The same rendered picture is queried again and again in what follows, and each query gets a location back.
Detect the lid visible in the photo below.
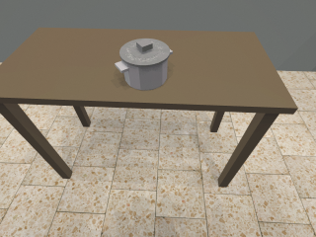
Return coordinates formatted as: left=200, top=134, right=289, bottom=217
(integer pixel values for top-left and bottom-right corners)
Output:
left=119, top=39, right=170, bottom=68

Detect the pot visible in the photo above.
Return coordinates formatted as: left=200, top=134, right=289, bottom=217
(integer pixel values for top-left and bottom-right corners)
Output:
left=115, top=49, right=173, bottom=91

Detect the knob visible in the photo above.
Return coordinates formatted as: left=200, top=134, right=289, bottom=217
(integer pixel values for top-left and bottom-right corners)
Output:
left=136, top=39, right=153, bottom=52

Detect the table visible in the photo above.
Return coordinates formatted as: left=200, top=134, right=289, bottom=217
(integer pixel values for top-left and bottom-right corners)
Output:
left=0, top=28, right=298, bottom=188

